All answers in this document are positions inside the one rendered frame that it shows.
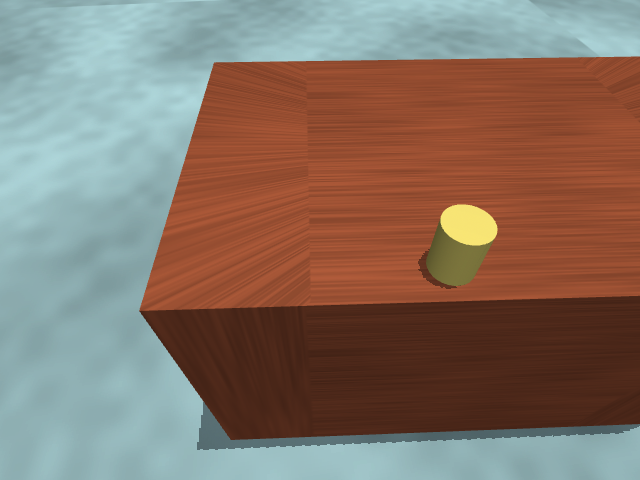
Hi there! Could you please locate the can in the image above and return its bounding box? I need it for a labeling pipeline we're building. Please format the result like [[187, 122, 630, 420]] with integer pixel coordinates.
[[426, 204, 498, 286]]

